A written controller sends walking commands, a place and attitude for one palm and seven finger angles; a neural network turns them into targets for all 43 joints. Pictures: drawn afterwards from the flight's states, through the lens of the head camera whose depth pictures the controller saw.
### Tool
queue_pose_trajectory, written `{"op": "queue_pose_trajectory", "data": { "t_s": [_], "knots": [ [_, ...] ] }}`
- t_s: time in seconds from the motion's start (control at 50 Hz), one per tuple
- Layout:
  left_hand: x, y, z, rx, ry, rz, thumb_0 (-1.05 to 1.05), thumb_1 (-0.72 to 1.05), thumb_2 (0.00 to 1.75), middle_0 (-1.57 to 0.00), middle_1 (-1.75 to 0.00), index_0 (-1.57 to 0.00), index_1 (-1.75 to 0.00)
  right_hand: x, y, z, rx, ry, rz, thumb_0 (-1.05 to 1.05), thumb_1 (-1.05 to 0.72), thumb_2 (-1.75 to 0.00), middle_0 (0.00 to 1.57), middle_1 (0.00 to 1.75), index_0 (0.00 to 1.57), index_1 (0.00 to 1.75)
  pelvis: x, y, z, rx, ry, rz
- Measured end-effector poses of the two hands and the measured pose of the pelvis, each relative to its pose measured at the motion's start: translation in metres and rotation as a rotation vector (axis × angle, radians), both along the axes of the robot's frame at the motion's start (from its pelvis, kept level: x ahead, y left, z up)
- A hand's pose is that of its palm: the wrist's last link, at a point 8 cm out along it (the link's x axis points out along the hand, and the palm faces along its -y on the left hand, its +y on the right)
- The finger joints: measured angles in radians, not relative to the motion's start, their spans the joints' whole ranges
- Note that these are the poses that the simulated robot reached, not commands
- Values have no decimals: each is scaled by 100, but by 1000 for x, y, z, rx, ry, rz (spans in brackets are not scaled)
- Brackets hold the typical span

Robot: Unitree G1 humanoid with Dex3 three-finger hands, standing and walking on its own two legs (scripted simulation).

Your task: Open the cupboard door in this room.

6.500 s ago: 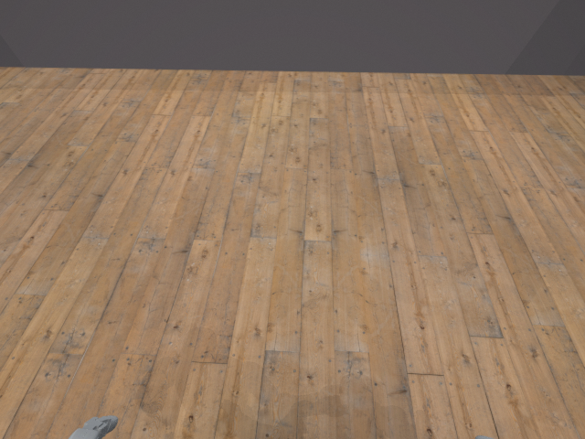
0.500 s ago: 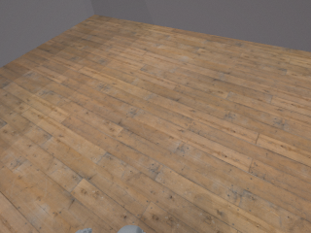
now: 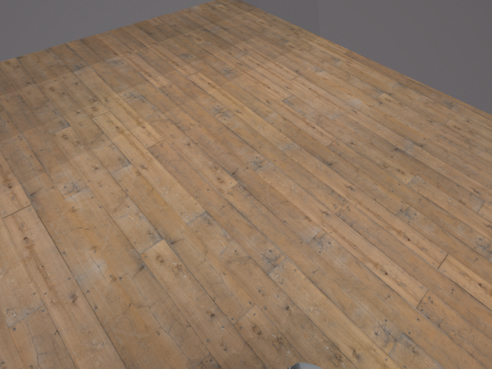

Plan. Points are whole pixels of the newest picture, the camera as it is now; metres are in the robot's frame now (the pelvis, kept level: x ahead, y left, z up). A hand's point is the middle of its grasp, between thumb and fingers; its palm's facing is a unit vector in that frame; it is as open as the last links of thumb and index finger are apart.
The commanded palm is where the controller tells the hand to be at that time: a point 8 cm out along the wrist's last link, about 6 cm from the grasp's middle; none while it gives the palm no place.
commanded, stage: turn or walk to find it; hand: left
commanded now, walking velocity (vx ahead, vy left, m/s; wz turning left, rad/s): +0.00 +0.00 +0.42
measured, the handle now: out of the picture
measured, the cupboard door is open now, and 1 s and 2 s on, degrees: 0 0 0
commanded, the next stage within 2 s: none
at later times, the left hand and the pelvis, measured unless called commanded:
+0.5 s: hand out of the picture +0.00 +0.15 -0.15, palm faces +0.22 -0.94 -0.27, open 7.4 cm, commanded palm none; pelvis -0.05 -0.06 +0.00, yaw +13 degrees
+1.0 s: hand out of the picture -0.14 +0.21 -0.18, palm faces +0.45 -0.86 -0.23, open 7.4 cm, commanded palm none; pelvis -0.09 +0.00 +0.00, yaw +24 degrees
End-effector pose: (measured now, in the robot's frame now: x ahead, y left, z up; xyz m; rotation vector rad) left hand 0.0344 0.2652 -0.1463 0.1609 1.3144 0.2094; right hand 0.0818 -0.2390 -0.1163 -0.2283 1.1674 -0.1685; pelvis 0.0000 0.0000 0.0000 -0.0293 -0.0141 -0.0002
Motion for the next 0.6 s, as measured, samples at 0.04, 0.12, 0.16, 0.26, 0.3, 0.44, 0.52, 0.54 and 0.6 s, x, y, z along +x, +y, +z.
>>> {"op": "queue_pose_trajectory", "data": {
  "t_s": [0.04, 0.12, 0.16, 0.26, 0.3, 0.44, 0.52, 0.54, 0.6],
  "knots": [
    [4, 2, 5, 7, -32, 6, 1, 91, 89, -20, -29, -19, -30, -2, 4, -1, 10, 1, 9, 0, -91, -89, 20, 29, 21, 30, -3, 1, 1, 2, 1, 15],
    [14, -2, 12, 21, -88, 12, 1, 91, 89, -20, -29, -19, -30, -13, 4, -7, 30, 17, 16, 0, -91, -89, 21, 30, 21, 30, -9, -2, 1, 11, -1, 46],
    [18, -8, 15, 26, -114, 10, 1, 91, 89, -20, -29, -19, -30, -21, 0, -11, 39, 32, 15, 0, -91, -89, 21, 30, 21, 30, -13, -6, 0, 16, -1, 60],
    [24, -30, 24, 42, -177, 7, 1, 91, 89, -20, -29, -19, -30, -46, -19, -27, 62, 87, 13, 0, -91, -89, 21, 30, 21, 30, -25, -22, -4, 29, 1, 99],
    [20, -40, 25, 53, -202, 13, 1, 91, 89, -20, -29, -19, -30, -55, -30, -36, 73, 107, 15, 0, -91, -89, 21, 30, 21, 30, -30, -32, -9, 42, 4, 116],
    [-31, -68, 32, 65, -175, 90, 1, 91, 89, -20, -29, -20, -30, -67, -60, -39, 75, 170, 60, 0, -91, -89, 20, 29, 20, 30, -44, -53, -4, 58, -10, 189],
    [-60, -75, 30, 54, -135, 142, 1, 91, 89, -21, -30, -20, -30, -70, -69, -34, 54, 193, 94, 0, -91, -90, 20, 29, 20, 30, -49, -56, -1, 56, -5, 236],
    [-67, -75, 29, 51, -129, 156, 1, 91, 89, -21, -30, -20, -30, -71, -69, -33, 47, 203, 104, 0, -91, -90, 20, 29, 20, 30, -51, -56, -1, 55, -3, 247],
    [-88, -76, 24, 38, -111, 201, 1, 91, 89, -21, -30, -20, -30, -70, -68, -31, 25, 230, 142, 0, -91, -90, 20, 29, 20, 30, -55, -53, -1, 50, 5, 276]
  ]
}}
